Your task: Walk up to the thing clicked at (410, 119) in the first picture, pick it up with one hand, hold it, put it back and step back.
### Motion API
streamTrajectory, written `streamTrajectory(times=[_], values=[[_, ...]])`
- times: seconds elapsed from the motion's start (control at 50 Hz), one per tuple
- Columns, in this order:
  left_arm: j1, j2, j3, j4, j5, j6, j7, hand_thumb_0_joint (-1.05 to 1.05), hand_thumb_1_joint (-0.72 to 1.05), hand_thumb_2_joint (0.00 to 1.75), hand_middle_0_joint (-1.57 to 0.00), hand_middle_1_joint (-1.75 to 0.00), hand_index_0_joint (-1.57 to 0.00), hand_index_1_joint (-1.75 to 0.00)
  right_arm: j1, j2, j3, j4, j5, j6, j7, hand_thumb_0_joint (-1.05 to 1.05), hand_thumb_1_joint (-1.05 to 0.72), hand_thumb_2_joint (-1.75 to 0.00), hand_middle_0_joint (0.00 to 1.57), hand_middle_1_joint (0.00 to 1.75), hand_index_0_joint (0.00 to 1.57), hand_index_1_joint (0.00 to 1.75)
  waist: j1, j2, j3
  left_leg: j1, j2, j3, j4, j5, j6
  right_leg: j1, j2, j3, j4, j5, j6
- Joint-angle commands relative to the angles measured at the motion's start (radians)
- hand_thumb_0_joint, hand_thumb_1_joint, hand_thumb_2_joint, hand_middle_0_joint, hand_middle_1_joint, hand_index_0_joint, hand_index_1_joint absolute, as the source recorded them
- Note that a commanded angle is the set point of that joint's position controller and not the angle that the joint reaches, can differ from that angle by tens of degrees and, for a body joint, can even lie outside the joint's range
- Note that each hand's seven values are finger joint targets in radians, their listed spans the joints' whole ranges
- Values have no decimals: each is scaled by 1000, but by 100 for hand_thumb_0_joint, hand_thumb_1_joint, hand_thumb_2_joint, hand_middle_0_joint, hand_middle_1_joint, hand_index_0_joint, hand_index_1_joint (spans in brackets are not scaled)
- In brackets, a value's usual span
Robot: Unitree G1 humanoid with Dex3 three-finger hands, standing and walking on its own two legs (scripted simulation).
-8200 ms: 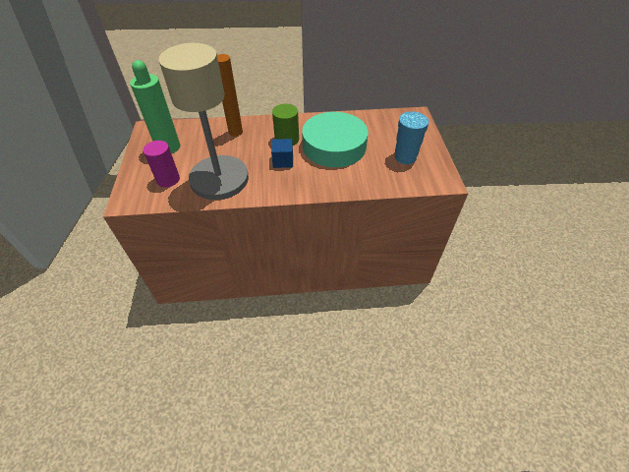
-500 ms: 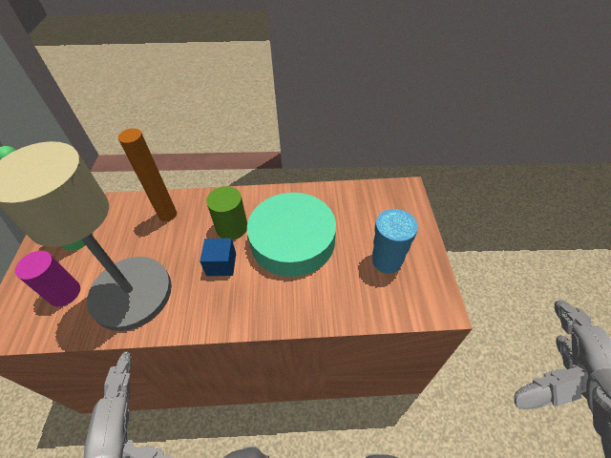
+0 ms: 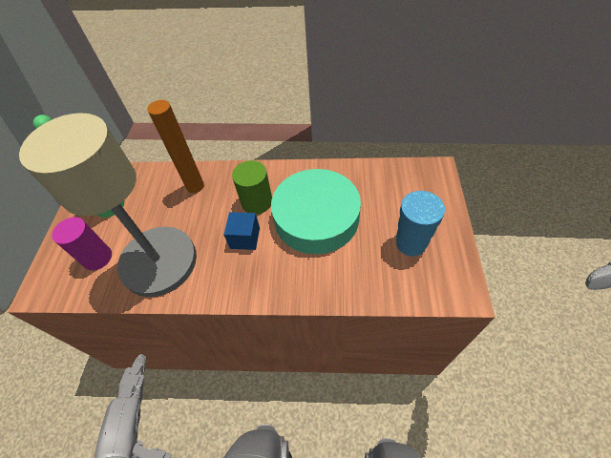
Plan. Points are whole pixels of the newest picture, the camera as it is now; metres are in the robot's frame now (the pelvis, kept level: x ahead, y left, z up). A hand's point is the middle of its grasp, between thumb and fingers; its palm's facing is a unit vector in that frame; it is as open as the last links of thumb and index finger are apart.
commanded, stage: go down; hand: right
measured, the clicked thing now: (416, 226) +0.55 -0.18 -0.19
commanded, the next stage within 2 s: approach in 1.02 s
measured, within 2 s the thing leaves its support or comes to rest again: neither
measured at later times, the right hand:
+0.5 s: hand out of the picture +0.43 -0.36 +0.09, palm faces +0.18 +0.98 -0.04, open 17.3 cm
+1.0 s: hand out of the picture +0.44 -0.37 +0.11, palm faces +0.17 +0.98 -0.01, open 17.4 cm
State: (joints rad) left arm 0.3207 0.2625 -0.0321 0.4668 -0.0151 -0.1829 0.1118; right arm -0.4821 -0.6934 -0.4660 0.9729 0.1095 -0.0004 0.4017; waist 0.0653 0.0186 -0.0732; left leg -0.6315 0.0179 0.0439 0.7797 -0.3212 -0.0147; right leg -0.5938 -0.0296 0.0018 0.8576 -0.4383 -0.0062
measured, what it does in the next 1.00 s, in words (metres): stands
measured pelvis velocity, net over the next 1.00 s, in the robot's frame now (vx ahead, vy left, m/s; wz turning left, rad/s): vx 0.00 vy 0.00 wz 0.00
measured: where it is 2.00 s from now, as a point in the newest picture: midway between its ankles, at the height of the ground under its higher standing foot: outside the picture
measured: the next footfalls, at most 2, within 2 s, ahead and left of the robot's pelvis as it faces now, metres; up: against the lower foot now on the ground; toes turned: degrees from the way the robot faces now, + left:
none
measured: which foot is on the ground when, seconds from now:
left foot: down 0.00-1.00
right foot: down 0.00-1.00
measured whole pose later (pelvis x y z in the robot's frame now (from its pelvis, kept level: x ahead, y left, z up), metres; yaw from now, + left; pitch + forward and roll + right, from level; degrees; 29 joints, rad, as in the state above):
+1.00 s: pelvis +0.00 +0.00 -0.01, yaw +0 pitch +17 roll +3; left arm 0.29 0.27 -0.06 0.42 0.01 -0.17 0.08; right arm -0.82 -0.93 -0.59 1.27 0.12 -0.18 0.54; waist 0.15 0.01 -0.11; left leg -0.79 0.00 0.07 0.82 -0.33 -0.01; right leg -0.78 -0.05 0.03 0.94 -0.47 -0.01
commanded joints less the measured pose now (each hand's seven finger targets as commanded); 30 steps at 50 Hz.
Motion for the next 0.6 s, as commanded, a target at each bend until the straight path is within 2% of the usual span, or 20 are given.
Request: streamTrajectory(times=[0.0, 0.04, 0.08, 0.12, 0.14, 0.18, 0.22, 0.28, 0.34, 0.38, 0.4, 0.42, 0.44, 0.46, 0.48, 0.5, 0.52, 0.58], values=[[-50, 136, 52, -97, 4, -59, 9, 0, -53, 4, -5, -5, -5, -5, -422, -374, -63, -155, 24, -117, 31, 0, 56, -1, 6, 4, 5, 4, 2, -196, -321, 119, -21, -14, -74, 169, 39, 138, 2, 36, -132, 329, -1], [-51, 173, 81, -111, 9, -65, 19, 0, -54, 4, -5, -5, -5, -5, -451, -382, -59, -118, 30, -129, 43, 0, 55, -1, 6, 4, 5, 4, 34, -180, -344, 110, -24, -9, -75, 177, 36, 154, -1, 40, -134, 316, -1], [-50, 204, 100, -137, 8, -62, 20, 0, -53, 4, -5, -6, -5, -5, -452, -406, -63, -80, 28, -136, 47, 0, 53, -1, 6, 4, 5, 4, 39, -159, -354, 118, -29, 0, -80, 169, 35, 154, -1, 48, -143, 308, 0], [-35, 176, 74, -128, 6, -57, 16, 0, -53, 4, -5, -6, -6, -5, -473, -439, -82, -59, 29, -152, 50, 0, 49, 0, 7, 3, 6, 3, 24, -166, -321, 121, -27, -1, -87, 159, 35, 123, 6, 41, -145, 268, -4], [-24, 187, 86, -143, 6, -56, 18, 0, -53, 4, -5, -6, -5, -5, -487, -443, -84, -38, 33, -157, 54, 0, 49, 0, 7, 3, 6, 3, 35, -151, -327, 114, -31, 3, -86, 149, 36, 122, 1, 48, -152, 264, -1], [-49, 184, 85, -162, 6, -59, 14, 0, -53, 4, -5, -6, -5, -5, -505, -469, -98, -28, 36, -173, 57, 0, 51, 0, 7, 3, 6, 3, 29, -161, -322, 116, -28, -2, -88, 142, 35, 105, 4, 43, -149, 236, -4], [-17, 141, 46, -102, 10, -57, 5, 0, -53, 4, -5, -5, -5, -5, -510, -475, -97, 17, 31, -186, 62, 0, 50, 0, 7, 3, 6, 3, 21, -188, -273, 90, -27, -7, -78, 137, 37, 54, 9, 37, -139, 229, -2], [-59, 153, 49, -187, 10, -65, 5, 0, -54, 5, -5, -5, -5, -5, -535, -510, -120, 16, 26, -199, 69, 0, 51, 0, 7, 4, 6, 4, 26, -175, -383, 144, -22, -19, -67, 206, 33, 72, 13, 31, -108, 291, -5], [-38, 169, 60, -138, 13, -57, 6, 0, -54, 5, -5, -5, -5, -5, -556, -533, -131, 23, 31, -206, 83, 0, 49, 0, 7, 3, 6, 3, 24, -229, -406, 120, -28, -15, -48, 234, 38, 94, 10, 39, -92, 369, 4], [-57, 196, 79, -174, 16, -61, 7, 0, -54, 5, -5, -6, -5, -6, -586, -546, -144, 10, 38, -214, 91, 0, 47, 0, 8, 3, 6, 3, 35, -237, -463, 111, -32, -12, -47, 249, 37, 139, 4, 47, -77, 422, 6], [-59, 193, 77, -163, 15, -60, 9, 0, -55, 5, -5, -6, -5, -6, -596, -563, -153, 7, 31, -214, 93, 0, 48, 0, 8, 3, 6, 3, 31, -246, -496, 113, -31, -11, -36, 271, 39, 154, 0, 49, -68, 471, 10], [-61, 187, 70, -169, 15, -58, 7, 0, -55, 5, -5, -6, -5, -6, -581, -554, -145, 26, 32, -216, 95, 0, 47, 0, 8, 3, 6, 3, 37, -240, -486, 116, -32, -11, -38, 284, 38, 152, 2, 47, -61, 485, 8], [-48, 199, 84, -159, 15, -56, 10, 0, -55, 5, -5, -5, -5, -6, -596, -555, -150, 19, 33, -217, 99, 0, 47, 0, 8, 3, 6, 3, 43, -237, -497, 101, -33, -9, -32, 291, 39, 161, 0, 50, -56, 506, 9], [-52, 195, 73, -163, 17, -55, 8, 0, -55, 6, -5, -5, -5, -6, -562, -532, -136, 81, 35, -215, 103, 0, 46, 0, 8, 3, 7, 3, 49, -218, -457, 82, -40, 0, -34, 279, 39, 150, -6, 58, -57, 526, 13], [-27, 165, 50, -116, 17, -51, 2, 0, -55, 5, -5, -6, -5, -6, -559, -525, -133, 65, 34, -219, 106, 0, 45, 0, 8, 3, 7, 3, 40, -240, -445, 70, -40, 0, -33, 279, 40, 154, -6, 56, -54, 544, 14], [-57, 180, 57, -160, 18, -54, 2, 0, -55, 5, -5, -5, -5, -6, -573, -541, -141, 69, 35, -223, 107, 0, 45, -1, 8, 3, 6, 3, 48, -227, -463, 59, -42, 2, -33, 273, 41, 159, -10, 60, -50, 549, 15], [-32, 189, 66, -148, 19, -50, 1, 0, -55, 5, -5, -5, -5, -6, -581, -566, -153, 56, 31, -229, 107, 0, 47, -1, 8, 3, 6, 3, 40, -234, -466, 65, -43, 4, -32, 277, 41, 162, -12, 63, -52, 570, 18], [-18, 176, 59, -152, 16, -41, -5, 0, -55, 5, -5, -5, -5, -6, -555, -560, -154, 81, 27, -222, 111, 0, 48, -1, 8, 3, 6, 3, 44, -199, -437, 105, -37, -3, -29, 305, 41, 103, -1, 49, -56, 517, 9]])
